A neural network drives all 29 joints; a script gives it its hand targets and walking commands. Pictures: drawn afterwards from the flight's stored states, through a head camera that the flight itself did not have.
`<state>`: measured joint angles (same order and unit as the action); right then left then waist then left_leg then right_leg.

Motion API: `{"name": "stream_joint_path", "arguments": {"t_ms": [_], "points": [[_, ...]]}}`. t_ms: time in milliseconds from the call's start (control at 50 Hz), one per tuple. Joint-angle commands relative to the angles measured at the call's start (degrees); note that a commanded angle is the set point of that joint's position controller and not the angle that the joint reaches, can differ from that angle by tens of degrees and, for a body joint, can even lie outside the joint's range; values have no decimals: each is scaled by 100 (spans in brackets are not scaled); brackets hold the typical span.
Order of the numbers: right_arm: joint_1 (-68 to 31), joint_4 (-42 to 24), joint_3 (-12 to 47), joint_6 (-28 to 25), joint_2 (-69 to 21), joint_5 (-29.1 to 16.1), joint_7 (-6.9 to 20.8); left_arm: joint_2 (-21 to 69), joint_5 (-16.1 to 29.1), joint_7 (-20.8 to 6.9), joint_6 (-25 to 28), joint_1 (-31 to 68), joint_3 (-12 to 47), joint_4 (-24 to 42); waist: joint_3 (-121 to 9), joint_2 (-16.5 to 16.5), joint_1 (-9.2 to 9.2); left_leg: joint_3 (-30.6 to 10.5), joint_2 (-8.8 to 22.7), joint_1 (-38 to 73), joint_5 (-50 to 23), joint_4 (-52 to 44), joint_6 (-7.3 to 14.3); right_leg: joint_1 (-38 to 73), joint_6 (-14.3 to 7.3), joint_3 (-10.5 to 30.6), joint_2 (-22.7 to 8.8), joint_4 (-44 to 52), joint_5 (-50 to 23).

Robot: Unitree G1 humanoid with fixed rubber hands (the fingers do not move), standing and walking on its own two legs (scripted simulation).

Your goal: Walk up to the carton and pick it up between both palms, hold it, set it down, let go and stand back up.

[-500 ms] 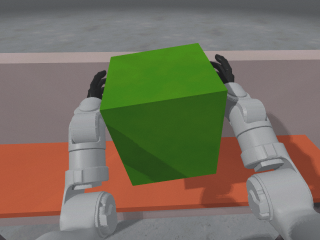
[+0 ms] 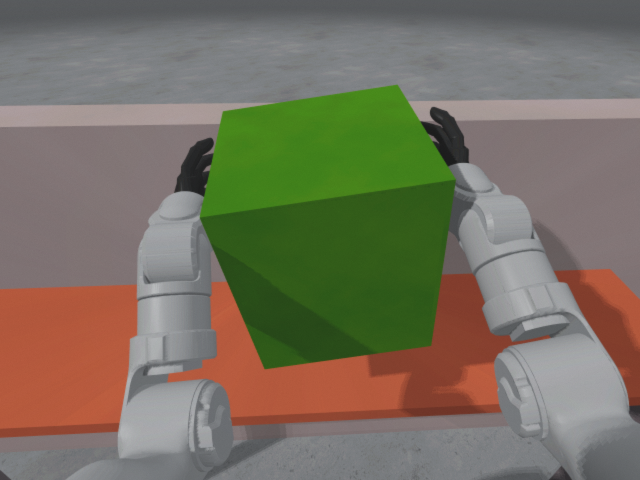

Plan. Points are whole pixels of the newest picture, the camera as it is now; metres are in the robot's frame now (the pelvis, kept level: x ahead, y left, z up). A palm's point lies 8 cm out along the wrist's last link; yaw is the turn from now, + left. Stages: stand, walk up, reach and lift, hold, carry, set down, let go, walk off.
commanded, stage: hold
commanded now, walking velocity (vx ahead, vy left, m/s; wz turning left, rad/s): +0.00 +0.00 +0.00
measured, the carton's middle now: (329, 231) +0.34 -0.01 +0.20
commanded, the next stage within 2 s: none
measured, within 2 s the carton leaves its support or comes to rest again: neither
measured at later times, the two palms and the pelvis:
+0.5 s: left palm (190, 201) +0.36 +0.16 +0.24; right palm (447, 173) +0.36 -0.15 +0.26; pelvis +0.00 +0.00 +0.00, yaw +0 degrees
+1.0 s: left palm (190, 200) +0.36 +0.16 +0.24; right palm (446, 172) +0.37 -0.15 +0.26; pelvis +0.00 +0.00 +0.00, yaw +0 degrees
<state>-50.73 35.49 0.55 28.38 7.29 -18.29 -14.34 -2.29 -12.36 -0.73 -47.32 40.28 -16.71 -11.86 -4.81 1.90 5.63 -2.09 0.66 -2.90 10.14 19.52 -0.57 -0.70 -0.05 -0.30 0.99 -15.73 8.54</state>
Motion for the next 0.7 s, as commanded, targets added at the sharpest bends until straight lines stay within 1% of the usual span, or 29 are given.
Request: {"name": "stream_joint_path", "arguments": {"t_ms": [0, 20, 40, 60, 100, 120, 140, 160, 200, 220, 240, 260, 300, 320, 340, 360, 380, 400, 460, 480, 500, 520, 540, 580, 600, 620, 640, 660, 680], "points": [[-3702, -1678, 1898, 67, -3871, -867, 576, 3148, 821, -775, 546, 4499, 2419, 1116, -1829, -277, 36, 191, -370, 554, -1549, -49, -146, 471, 383, -124, 262, 36, -1563], [-3808, -1665, 1874, 68, -3854, -829, 587, 3128, 762, -789, 510, 4496, 2357, 992, -1622, -301, -37, 200, -357, 440, -1313, -142, -113, 351, 364, -126, 251, 87, -1276], [-3649, -1451, 1779, 106, -3857, -771, 599, 3114, 692, -815, 488, 4474, 2303, 940, -1459, -324, -14, 207, -339, 355, -1095, -240, -83, 320, 326, -128, 231, 139, -999], [-3765, -1571, 1772, 67, -3892, -763, 629, 3193, 733, -820, 500, 4595, 2381, 1082, -1598, -362, -39, 205, -312, 306, -1077, -268, -97, 338, 295, -141, 251, 106, -922], [-3835, -1881, 1935, 22, -3917, -852, 613, 3263, 816, -791, 501, 4450, 2489, 1206, -1956, -325, -45, 193, -331, 553, -1612, -72, -134, 530, 300, -111, 284, 21, -1528], [-3688, -1745, 1875, 77, -3869, -859, 603, 3235, 850, -777, 528, 4583, 2565, 1354, -1899, -409, 79, 158, -320, 580, -1631, -66, -198, 502, 300, -143, 300, -11, -1545], [-3835, -1874, 1924, 62, -3900, -875, 617, 3229, 876, -756, 540, 4681, 2583, 1397, -1885, -390, 26, 171, -332, 553, -1443, -95, -182, 358, 318, -161, 296, 23, -1269], [-3752, -1575, 1775, 116, -3847, -770, 630, 3195, 819, -751, 504, 4698, 2515, 1163, -1569, -428, 69, 171, -316, 423, -1109, -188, -146, 220, 281, -148, 265, 96, -916], [-3783, -1632, 1742, 86, -3885, -721, 647, 3264, 887, -760, 511, 4651, 2569, 1136, -1723, -387, 80, 175, -311, 408, -1033, -191, -104, 253, 268, -109, 238, 76, -1001], [-3720, -1514, 1651, 107, -3814, -650, 637, 3263, 846, -781, 491, 4574, 2572, 968, -1539, -428, 151, 179, -302, 338, -918, -241, -122, 232, 245, -108, 235, 102, -905], [-3797, -1442, 1617, 106, -3783, -648, 644, 3274, 809, -796, 490, 4627, 2514, 915, -1539, -507, 87, 170, -301, 259, -829, -259, -135, 257, 231, -101, 224, 99, -805], [-3959, -1455, 1623, 100, -3845, -581, 649, 3199, 752, -809, 494, 4622, 2392, 710, -1458, -357, -29, 190, -330, 158, -631, -308, -57, 240, 267, -113, 212, 132, -643], [-3893, -1503, 1690, 74, -3917, -620, 649, 3304, 830, -809, 539, 4600, 2490, 803, -1715, -398, 14, 182, -328, 272, -907, -255, -112, 408, 272, -103, 241, 64, -970], [-4055, -1785, 1817, 14, -4028, -730, 644, 3384, 950, -785, 600, 4745, 2610, 1096, -2068, -389, 6, 146, -331, 325, -1090, -172, -137, 471, 297, -121, 256, 14, -1101], [-4005, -1591, 1765, 57, -3938, -724, 643, 3332, 922, -756, 599, 4788, 2554, 962, -1853, -429, 48, 154, -325, 372, -1157, -153, -161, 324, 304, -95, 250, 19, -1156], [-3925, -1467, 1747, 75, -3922, -692, 654, 3301, 889, -753, 602, 4781, 2504, 984, -1791, -367, 4, 166, -305, 405, -1161, -182, -151, 270, 309, -149, 276, 41, -1020], [-3985, -1486, 1833, 78, -3951, -720, 663, 3201, 824, -748, 584, 4717, 2333, 854, -1818, -185, -129, 181, -324, 383, -1097, -199, -63, 310, 320, -146, 286, 70, -913], [-3754, -1308, 1758, 117, -3905, -676, 655, 3158, 807, -767, 566, 4599, 2321, 764, -1709, -145, -34, 188, -307, 405, -1086, -219, -65, 317, 321, -120, 272, 79, -1011], [-4009, -1452, 1757, 69, -3942, -729, 677, 3252, 813, -774, 561, 4732, 2394, 868, -1816, -313, -59, 187, -317, 371, -1097, -213, -80, 305, 272, -105, 263, 89, -938], [-3893, -1370, 1701, 83, -3932, -749, 678, 3306, 887, -759, 586, 4897, 2507, 1047, -1798, -444, 55, 167, -291, 410, -1202, -185, -156, 279, 263, -95, 284, 42, -1042], [-4041, -1524, 1705, 36, -3832, -757, 689, 3347, 895, -745, 541, 4811, 2523, 901, -1839, -497, 28, 166, -286, 381, -1199, -156, -175, 286, 239, -96, 290, 67, -948], [-3928, -1450, 1677, 71, -3786, -724, 673, 3294, 834, -756, 516, 4627, 2398, 745, -1773, -370, 36, 182, -308, 376, -1142, -163, -134, 301, 265, -94, 270, 97, -949], [-3833, -1302, 1737, 110, -3841, -720, 663, 3166, 759, -766, 529, 4603, 2248, 760, -1710, -217, -49, 197, -325, 364, -1151, -184, -96, 314, 306, -92, 263, 81, -1048], [-3883, -1539, 1801, 68, -3826, -802, 626, 3256, 814, -778, 541, 4605, 2415, 946, -1868, -317, -5, 152, -320, 485, -1391, -115, -168, 440, 302, -109, 294, 23, -1334], [-3928, -1621, 1767, 72, -3811, -785, 615, 3245, 798, -789, 509, 4509, 2358, 780, -1743, -271, 6, 163, -327, 447, -1298, -137, -136, 373, 323, -111, 283, 76, -1228], [-3879, -1570, 1771, 93, -3854, -764, 616, 3265, 833, -791, 547, 4644, 2390, 941, -1825, -255, 36, 172, -321, 451, -1243, -161, -134, 345, 328, -113, 292, 74, -1142], [-3954, -1419, 1701, 108, -3820, -741, 644, 3191, 775, -782, 533, 4687, 2307, 793, -1556, -292, -38, 175, -305, 333, -1016, -239, -101, 177, 298, -130, 280, 125, -811], [-4004, -1538, 1717, 71, -3894, -731, 669, 3297, 814, -771, 532, 4702, 2416, 839, -1678, -323, -12, 188, -300, 308, -922, -249, -85, 194, 272, -115, 266, 130, -757], [-3945, -1371, 1655, 93, -3831, -700, 685, 3276, 770, -772, 503, 4642, 2359, 688, -1478, -376, -29, 180, -288, 252, -846, -283, -77, 120, 234, -110, 251, 155, -639]]}}
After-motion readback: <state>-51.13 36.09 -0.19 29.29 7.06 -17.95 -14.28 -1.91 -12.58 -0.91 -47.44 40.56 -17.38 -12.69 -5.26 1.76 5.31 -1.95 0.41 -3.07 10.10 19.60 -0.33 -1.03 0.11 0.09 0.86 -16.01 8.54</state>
